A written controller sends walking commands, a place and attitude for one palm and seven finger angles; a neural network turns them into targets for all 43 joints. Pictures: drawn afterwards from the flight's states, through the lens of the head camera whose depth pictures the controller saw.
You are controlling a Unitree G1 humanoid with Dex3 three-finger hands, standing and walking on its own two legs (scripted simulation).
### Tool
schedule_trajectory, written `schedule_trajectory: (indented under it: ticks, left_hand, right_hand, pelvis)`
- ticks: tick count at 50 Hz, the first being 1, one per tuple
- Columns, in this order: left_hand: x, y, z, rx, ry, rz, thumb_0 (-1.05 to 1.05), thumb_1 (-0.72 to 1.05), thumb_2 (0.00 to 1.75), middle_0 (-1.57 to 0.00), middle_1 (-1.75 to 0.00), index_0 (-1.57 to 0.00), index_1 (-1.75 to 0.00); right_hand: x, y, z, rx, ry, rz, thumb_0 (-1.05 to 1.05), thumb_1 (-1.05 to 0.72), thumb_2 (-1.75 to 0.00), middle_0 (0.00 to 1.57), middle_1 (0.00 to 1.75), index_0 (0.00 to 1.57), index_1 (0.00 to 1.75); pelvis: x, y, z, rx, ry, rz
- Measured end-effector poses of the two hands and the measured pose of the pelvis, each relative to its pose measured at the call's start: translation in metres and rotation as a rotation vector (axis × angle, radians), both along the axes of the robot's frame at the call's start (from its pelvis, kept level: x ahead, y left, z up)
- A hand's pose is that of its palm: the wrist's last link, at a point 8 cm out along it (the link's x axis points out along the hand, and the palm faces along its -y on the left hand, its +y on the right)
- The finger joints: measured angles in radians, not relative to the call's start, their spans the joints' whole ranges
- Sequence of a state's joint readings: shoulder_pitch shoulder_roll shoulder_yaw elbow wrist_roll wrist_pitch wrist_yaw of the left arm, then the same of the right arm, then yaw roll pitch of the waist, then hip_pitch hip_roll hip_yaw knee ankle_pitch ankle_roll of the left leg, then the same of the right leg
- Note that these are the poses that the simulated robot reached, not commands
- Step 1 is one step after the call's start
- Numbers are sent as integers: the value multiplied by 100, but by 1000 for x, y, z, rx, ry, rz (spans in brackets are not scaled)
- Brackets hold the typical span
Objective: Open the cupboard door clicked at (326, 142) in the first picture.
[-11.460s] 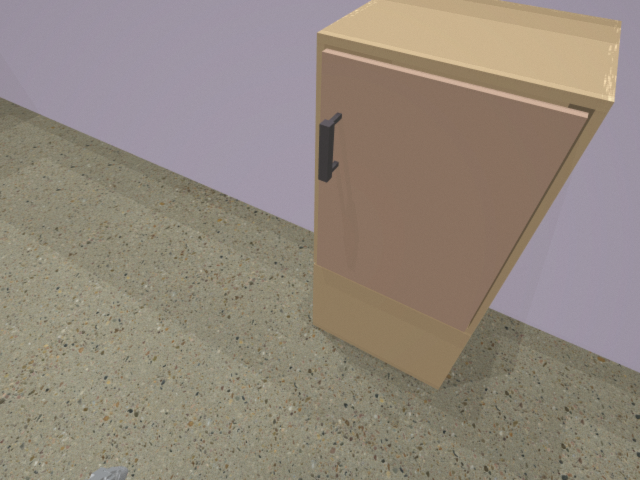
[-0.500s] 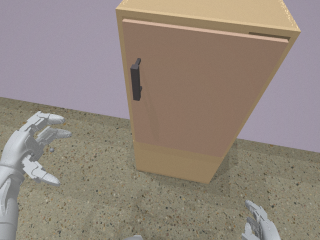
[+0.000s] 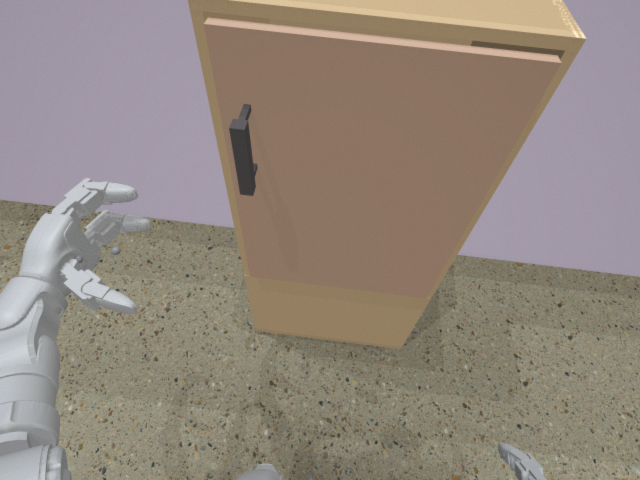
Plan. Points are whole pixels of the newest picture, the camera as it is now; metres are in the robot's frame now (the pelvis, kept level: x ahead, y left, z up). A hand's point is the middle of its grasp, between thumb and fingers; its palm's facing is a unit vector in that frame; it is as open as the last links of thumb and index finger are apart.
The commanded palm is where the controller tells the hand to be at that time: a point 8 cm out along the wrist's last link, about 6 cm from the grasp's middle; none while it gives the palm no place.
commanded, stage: move the hooked fingers beside the handle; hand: left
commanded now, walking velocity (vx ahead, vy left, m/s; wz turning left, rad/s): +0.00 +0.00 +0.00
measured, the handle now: (246, 151) +0.56 +0.13 +0.07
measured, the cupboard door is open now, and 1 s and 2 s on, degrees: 0 0 0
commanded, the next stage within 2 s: slide the fingers in behind the handle in 1.80 s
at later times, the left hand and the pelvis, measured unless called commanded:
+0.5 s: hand (169, 200) +0.44 +0.21 +0.09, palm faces -0.11 -0.99 +0.00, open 14.0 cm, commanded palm +0.43 +0.26 +0.08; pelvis +0.00 +0.02 +0.00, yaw +0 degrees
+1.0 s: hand (199, 160) +0.52 +0.19 +0.09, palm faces -0.08 -1.00 +0.01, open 14.0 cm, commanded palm +0.50 +0.24 +0.08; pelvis -0.01 +0.00 -0.02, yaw -1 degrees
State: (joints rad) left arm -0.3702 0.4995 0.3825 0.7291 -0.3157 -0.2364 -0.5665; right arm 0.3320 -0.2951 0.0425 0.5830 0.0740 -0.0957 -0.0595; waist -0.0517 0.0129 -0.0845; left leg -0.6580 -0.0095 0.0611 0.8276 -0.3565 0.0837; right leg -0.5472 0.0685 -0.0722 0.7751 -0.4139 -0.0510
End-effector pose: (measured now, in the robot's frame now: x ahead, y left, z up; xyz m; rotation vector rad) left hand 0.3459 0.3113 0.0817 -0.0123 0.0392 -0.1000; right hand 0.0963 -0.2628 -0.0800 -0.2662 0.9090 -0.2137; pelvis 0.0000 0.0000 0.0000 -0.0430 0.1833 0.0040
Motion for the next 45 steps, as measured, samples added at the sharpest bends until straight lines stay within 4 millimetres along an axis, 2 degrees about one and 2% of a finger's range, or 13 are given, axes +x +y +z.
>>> schedule_trajectory:
  ticks: [6,17,26,35,45]
  left_hand:
    - [14,-12,0,7,-27,-17,-2,-50,30,-30,-120,-30,-120]
    - [57,-29,1,11,-9,-14,-2,-50,30,-30,-120,-30,-120]
    - [81,-45,3,6,-13,-4,-2,-50,30,-30,-120,-30,-120]
    - [101,-53,5,21,-32,11,-2,-50,30,-30,-120,-30,-120]
    - [135,-66,5,7,-4,14,-2,-50,30,-30,-120,-30,-120]
  right_hand:
    - [-4,8,-2,2,33,-4,1,-91,-89,20,30,20,30]
    - [-18,20,-9,8,106,-15,0,-91,-89,20,30,20,30]
    - [-50,17,-18,21,214,-57,0,-91,-89,20,30,20,30]
    - [-86,5,-24,8,315,-110,0,-91,-89,20,30,20,30]
    - [-119,-6,-25,-14,392,-164,0,-91,-89,20,30,20,30]
  pelvis:
    - [1,8,0,-6,6,5]
    - [-2,17,-2,-9,27,9]
    - [-2,17,-4,-7,47,-1]
    - [-6,10,-10,-11,71,-3]
    - [-9,2,-17,-15,118,-10]
